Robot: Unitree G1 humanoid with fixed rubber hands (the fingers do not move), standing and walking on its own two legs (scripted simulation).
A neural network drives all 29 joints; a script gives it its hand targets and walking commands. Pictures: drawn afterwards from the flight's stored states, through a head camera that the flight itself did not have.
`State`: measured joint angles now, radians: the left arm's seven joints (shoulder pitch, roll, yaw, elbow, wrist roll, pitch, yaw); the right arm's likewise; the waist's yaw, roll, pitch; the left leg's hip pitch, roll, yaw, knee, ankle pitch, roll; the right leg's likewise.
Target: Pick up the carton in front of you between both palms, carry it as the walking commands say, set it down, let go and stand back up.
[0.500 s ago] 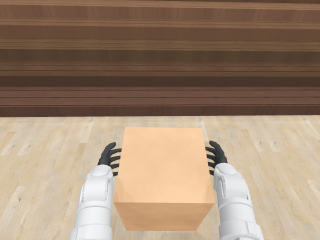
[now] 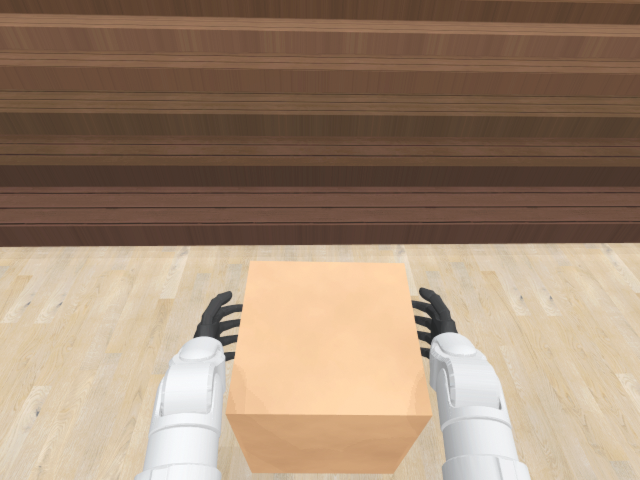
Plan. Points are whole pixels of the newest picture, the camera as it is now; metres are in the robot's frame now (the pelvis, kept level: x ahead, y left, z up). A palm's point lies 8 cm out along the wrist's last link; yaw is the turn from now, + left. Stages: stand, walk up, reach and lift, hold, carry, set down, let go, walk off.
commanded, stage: hold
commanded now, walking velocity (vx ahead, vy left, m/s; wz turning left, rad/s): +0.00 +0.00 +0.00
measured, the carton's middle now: (325, 372) +0.30 +0.00 -0.04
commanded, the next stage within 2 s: carry in 1.16 s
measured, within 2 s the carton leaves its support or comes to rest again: neither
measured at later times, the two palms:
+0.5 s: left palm (206, 351) +0.28 +0.15 +0.05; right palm (448, 348) +0.28 -0.15 +0.05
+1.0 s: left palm (207, 350) +0.28 +0.15 +0.05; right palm (447, 347) +0.28 -0.15 +0.05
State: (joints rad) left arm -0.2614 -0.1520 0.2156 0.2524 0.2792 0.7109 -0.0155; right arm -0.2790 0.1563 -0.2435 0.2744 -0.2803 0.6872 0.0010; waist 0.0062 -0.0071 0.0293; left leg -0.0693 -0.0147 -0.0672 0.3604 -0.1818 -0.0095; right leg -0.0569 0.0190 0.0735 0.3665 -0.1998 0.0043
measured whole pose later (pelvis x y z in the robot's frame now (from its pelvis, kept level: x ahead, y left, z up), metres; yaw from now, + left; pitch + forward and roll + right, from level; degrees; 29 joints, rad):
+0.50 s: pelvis -0.01 +0.00 +0.00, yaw +0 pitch -8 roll +0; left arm -0.30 -0.16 0.24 0.24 0.29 0.77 -0.02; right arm -0.31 0.16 -0.27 0.26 -0.29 0.74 0.01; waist 0.00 -0.01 0.04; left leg -0.06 -0.02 -0.07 0.38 -0.18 -0.01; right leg -0.05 0.02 0.08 0.39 -0.19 0.01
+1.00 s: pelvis +0.00 +0.00 +0.00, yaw +0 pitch -8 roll +0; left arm -0.24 -0.15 0.19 0.20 0.28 0.78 -0.02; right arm -0.26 0.15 -0.22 0.21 -0.28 0.76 0.01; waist 0.00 0.00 0.04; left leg -0.03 -0.02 -0.07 0.35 -0.18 -0.01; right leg -0.02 0.02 0.07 0.35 -0.19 0.01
